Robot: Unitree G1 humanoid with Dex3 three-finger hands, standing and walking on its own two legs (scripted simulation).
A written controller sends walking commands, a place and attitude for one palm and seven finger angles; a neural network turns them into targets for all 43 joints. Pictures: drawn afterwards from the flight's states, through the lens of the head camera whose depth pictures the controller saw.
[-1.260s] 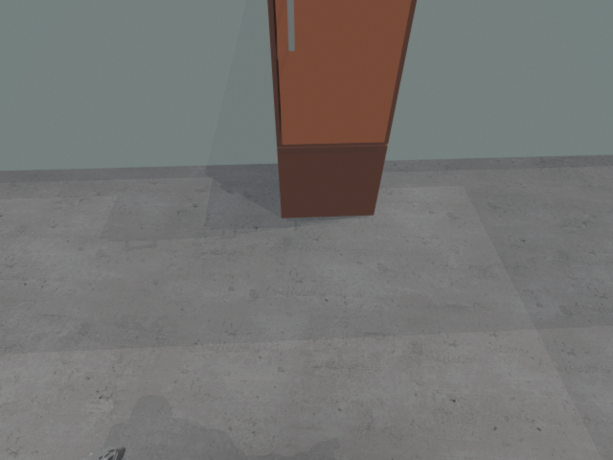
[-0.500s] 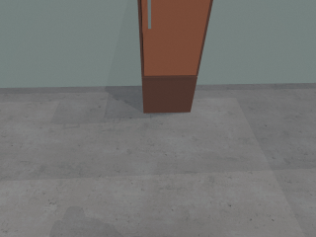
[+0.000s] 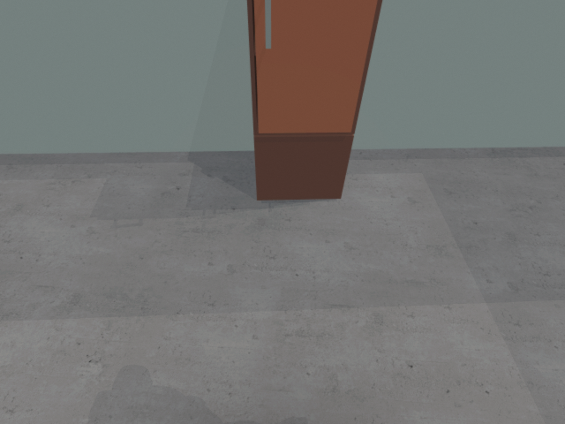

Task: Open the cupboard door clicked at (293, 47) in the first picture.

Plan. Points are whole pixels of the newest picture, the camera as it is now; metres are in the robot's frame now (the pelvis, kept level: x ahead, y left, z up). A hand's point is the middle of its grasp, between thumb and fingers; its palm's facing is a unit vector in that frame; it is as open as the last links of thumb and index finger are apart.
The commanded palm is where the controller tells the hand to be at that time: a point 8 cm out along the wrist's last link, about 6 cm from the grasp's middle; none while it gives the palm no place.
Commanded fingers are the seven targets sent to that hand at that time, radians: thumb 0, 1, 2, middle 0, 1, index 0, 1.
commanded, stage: look at it before walking up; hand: left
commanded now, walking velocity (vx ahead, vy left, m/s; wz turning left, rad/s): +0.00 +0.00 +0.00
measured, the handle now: (267, 17) +1.22 +0.12 +0.10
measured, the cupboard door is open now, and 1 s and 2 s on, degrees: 0 0 0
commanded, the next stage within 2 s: walk to a spot facing it in 0.58 s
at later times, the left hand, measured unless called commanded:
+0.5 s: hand out of the picture +0.08 +0.24 -0.16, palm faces -0.04 -0.94 -0.33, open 7.4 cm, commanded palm none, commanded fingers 0.00 0.90 0.90 -0.20 -0.30 -0.20 -0.30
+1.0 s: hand out of the picture +0.07 +0.18 -0.19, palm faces -0.12 -0.97 -0.21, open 7.4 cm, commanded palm none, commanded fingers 0.00 0.90 0.90 -0.20 -0.30 -0.20 -0.30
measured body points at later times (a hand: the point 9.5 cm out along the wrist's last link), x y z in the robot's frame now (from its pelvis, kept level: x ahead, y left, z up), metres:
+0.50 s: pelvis +0.01 +0.00 +0.00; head +0.02 +0.00 +0.45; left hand +0.08 +0.29 -0.13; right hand +0.09 -0.29 -0.13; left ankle +0.01 +0.12 -0.74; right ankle +0.01 -0.12 -0.74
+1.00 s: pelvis +0.05 -0.02 -0.02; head +0.06 -0.03 +0.43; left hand +0.07 +0.23 -0.17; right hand +0.04 -0.28 -0.17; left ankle +0.01 +0.12 -0.75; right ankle +0.02 -0.12 -0.75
